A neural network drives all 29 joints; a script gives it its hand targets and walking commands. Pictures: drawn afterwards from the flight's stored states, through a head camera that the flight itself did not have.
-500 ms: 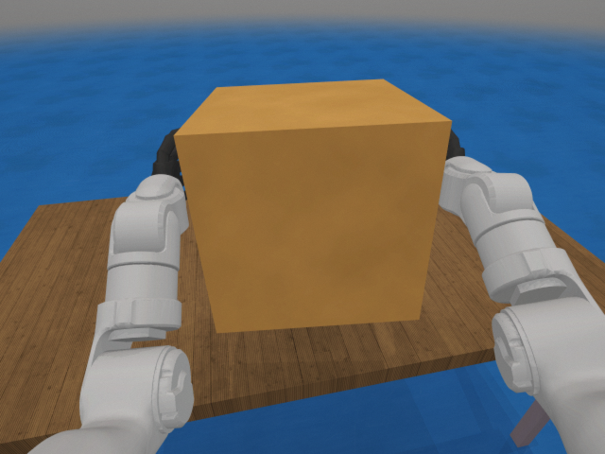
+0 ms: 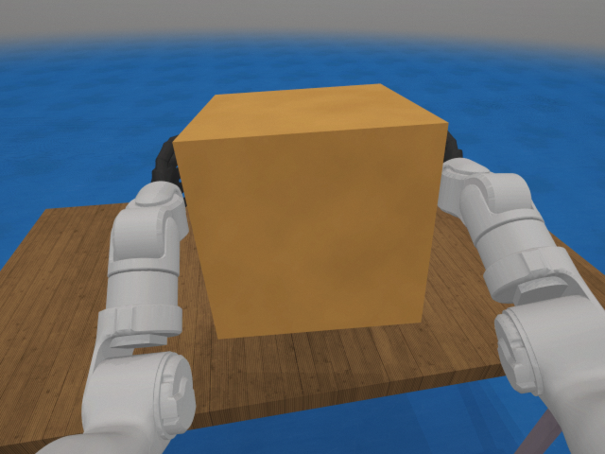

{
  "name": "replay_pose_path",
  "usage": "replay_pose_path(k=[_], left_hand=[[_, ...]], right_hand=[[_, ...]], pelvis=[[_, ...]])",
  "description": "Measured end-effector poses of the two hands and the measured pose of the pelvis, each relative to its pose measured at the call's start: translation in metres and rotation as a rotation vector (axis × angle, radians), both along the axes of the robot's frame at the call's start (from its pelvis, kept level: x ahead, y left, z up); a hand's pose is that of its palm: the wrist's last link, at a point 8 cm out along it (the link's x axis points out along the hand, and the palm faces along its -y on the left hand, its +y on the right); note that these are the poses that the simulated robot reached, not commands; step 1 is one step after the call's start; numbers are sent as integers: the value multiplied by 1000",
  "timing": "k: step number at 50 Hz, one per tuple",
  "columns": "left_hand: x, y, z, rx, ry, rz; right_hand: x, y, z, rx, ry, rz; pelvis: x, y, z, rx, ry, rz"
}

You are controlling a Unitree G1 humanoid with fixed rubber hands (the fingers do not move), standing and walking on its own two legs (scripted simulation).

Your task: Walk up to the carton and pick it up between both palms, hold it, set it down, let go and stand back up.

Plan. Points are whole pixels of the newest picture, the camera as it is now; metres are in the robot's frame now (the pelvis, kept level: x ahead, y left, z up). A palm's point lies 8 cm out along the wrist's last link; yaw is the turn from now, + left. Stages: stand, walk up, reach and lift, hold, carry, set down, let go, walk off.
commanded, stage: hold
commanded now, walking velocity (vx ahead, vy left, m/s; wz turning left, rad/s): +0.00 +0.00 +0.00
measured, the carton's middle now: (308, 197) +0.41 +0.02 +0.21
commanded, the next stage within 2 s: none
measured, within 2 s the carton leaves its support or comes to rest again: neither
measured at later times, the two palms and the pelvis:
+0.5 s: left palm (172, 192) +0.35 +0.19 +0.25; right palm (451, 179) +0.37 -0.16 +0.26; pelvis +0.00 +0.00 +0.00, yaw +0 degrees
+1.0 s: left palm (175, 193) +0.36 +0.19 +0.24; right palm (447, 186) +0.37 -0.16 +0.25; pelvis -0.01 +0.00 +0.00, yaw +0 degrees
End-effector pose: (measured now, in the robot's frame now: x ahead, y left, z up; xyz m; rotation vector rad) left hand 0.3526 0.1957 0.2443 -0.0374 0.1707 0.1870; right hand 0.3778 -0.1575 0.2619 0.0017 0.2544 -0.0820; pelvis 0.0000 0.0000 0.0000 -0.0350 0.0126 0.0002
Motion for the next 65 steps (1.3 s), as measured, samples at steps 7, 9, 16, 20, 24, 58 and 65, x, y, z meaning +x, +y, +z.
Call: replay_pose_path(k=[7, 9, 16, 20, 24, 58, 65], left_hand=[[-1, 1, -2, -4, 6, 8], [-1, -1, -3, -1, 11, 5], [-1, -6, -4, 6, 11, -10], [-1, -7, -1, 2, 4, -12], [-2, -6, 3, -6, 0, -9], [10, -9, -2, 18, -1, -46], [5, -12, 0, 17, -3, -36]], right_hand=[[2, 1, -3, 19, 7, 3], [1, -1, -6, 19, 12, 1], [-4, -6, -11, 14, 11, -8], [-6, -8, -9, 15, 5, -11], [-7, -7, -4, 19, 2, -11], [-6, -10, -13, 20, 5, -38], [-9, -13, -10, 31, 4, -33]], pelvis=[[-1, -2, 0, 1, -6, 15], [-1, -2, 0, 1, -7, 16], [-1, -2, 0, 1, -5, 12], [-2, -1, 0, 1, -4, 7], [-3, -1, 0, 2, -5, 3], [-1, 8, 1, -2, 9, -13], [2, 8, 1, 0, -8, -14]])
